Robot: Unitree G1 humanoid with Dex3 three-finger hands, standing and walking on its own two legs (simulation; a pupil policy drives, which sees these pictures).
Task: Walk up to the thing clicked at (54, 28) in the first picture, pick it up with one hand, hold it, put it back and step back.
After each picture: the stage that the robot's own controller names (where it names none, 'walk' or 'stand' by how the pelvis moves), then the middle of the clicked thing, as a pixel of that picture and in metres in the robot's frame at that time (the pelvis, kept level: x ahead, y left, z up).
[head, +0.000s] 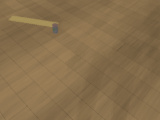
stand; (55, 28) +1.68 +0.35 -0.72
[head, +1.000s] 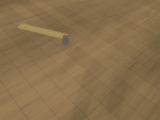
walk; (65, 40) +1.56 +0.14 -0.70
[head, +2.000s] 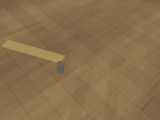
walk; (60, 67) +1.00 +0.15 -0.71
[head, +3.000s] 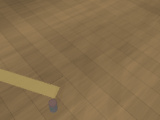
walk; (53, 105) +0.61 +0.20 -0.71
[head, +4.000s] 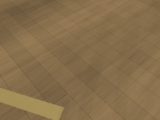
stand; out of the picture +0.40 +0.23 -0.70
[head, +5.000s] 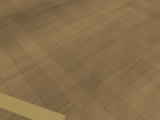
stand; out of the picture +0.38 +0.20 -0.72
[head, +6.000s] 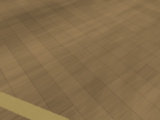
stand; out of the picture +0.36 +0.17 -0.72
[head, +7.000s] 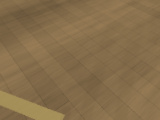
stand; out of the picture +0.38 +0.20 -0.73
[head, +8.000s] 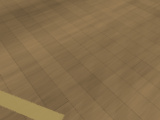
stand; out of the picture +0.37 +0.21 -0.73
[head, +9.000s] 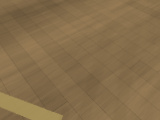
go down; out of the picture +0.37 +0.21 -0.73
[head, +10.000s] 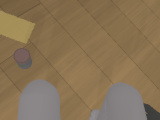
go down; (23, 59) +0.44 +0.24 -0.32
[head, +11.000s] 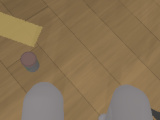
approach; (30, 62) +0.44 +0.24 -0.30
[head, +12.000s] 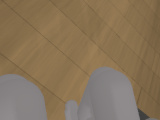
close in; out of the picture +0.43 +0.28 -0.22
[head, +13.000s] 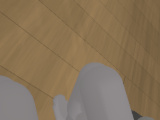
close; out of the picture +0.42 +0.29 -0.22
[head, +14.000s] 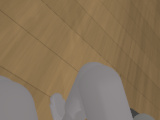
lift; out of the picture +0.41 +0.29 -0.23
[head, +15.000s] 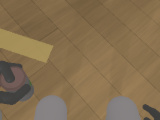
lift; (18, 85) +0.32 +0.22 -0.05
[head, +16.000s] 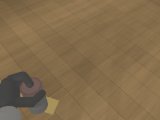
hold; (35, 96) +0.32 +0.17 -0.02
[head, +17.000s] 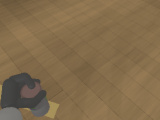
hold; (36, 99) +0.32 +0.17 -0.03
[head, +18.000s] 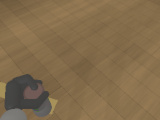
crouch; (38, 100) +0.32 +0.16 -0.04
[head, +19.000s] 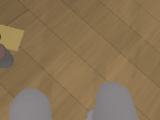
crouch; (0, 56) +0.45 +0.25 -0.17
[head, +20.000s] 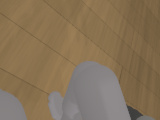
lower; out of the picture +0.52 +0.41 -0.25
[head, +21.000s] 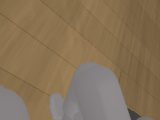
lower; out of the picture +0.51 +0.42 -0.25
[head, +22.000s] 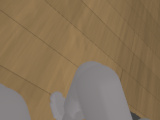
lower; out of the picture +0.51 +0.42 -0.25
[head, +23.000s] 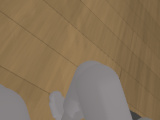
lower; out of the picture +0.51 +0.42 -0.25
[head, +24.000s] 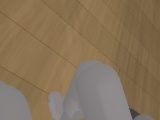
loosen; out of the picture +0.51 +0.42 -0.25
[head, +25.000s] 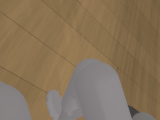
withdraw; out of the picture +0.51 +0.45 -0.25
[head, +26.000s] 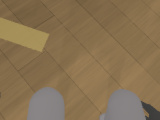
walk; out of the picture +0.51 +0.65 -0.40
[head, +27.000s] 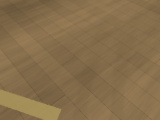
stand; out of the picture +0.43 +0.91 -0.68
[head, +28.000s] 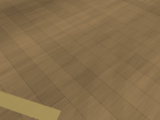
stand; out of the picture +0.38 +1.21 -0.69
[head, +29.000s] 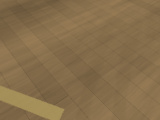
stand; out of the picture +0.33 +1.50 -0.72
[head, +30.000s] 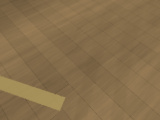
walk; out of the picture +0.32 +1.79 -0.73
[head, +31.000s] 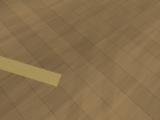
walk; out of the picture +0.31 +2.05 -0.73
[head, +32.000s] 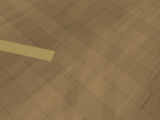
walk; out of the picture +0.28 +2.41 -0.72
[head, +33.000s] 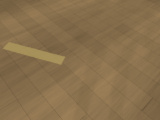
stand; out of the picture +0.62 +2.67 -0.74
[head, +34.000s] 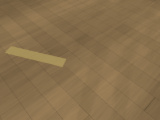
stand; out of the picture +0.57 +2.95 -0.75
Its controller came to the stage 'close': yes
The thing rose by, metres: 0.70
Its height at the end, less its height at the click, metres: -0.02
